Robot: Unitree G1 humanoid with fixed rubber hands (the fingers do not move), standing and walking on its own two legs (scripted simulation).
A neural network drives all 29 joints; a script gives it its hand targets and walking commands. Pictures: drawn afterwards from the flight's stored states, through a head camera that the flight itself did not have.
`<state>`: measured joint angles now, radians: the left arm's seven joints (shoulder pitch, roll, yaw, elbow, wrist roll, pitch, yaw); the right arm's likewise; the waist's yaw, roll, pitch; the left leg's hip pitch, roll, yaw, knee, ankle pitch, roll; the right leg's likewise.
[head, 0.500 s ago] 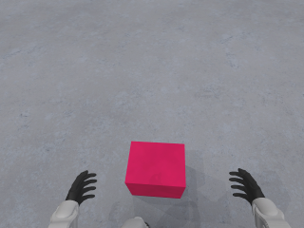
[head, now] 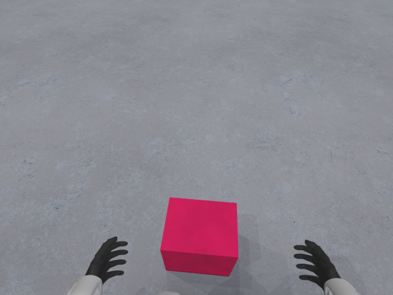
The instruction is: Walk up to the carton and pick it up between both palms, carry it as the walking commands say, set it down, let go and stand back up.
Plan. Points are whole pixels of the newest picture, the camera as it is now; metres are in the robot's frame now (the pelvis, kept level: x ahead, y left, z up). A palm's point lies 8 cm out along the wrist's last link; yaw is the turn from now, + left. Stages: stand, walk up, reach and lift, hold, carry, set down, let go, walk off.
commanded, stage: let go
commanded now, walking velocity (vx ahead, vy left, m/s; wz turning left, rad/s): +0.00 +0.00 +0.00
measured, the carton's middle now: (200, 238) +0.44 +0.01 -0.62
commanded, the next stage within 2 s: stand in 0.02 s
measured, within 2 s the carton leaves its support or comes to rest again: neither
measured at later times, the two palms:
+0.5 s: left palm (95, 277) +0.16 +0.24 -0.08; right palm (337, 269) +0.19 -0.28 -0.09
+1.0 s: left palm out of the picture +0.13 +0.26 -0.08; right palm (340, 286) +0.16 -0.27 -0.08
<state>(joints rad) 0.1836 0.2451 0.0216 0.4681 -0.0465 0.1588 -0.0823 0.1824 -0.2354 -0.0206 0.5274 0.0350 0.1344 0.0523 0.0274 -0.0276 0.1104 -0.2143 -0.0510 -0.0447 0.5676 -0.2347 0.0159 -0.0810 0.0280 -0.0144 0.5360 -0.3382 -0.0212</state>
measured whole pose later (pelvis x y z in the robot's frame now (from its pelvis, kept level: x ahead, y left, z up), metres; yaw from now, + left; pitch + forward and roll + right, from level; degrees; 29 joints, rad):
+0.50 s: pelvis +0.05 -0.03 +0.00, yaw -1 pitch -1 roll +1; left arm 0.29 0.29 0.03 0.59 -0.02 0.02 0.01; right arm 0.19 -0.24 -0.07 0.65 -0.01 0.04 0.02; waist 0.03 -0.01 0.05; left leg -0.24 -0.04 -0.04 0.57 -0.29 0.02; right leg -0.12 0.03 -0.01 0.55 -0.40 -0.04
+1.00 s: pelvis +0.02 -0.01 +0.00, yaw -1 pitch -4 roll +0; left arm 0.29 0.29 0.04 0.63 -0.02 0.01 0.02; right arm 0.19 -0.24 -0.06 0.71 -0.01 0.02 0.00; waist 0.03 -0.01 0.01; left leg -0.24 -0.03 -0.04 0.57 -0.25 0.01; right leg -0.12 0.04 -0.01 0.54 -0.36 -0.03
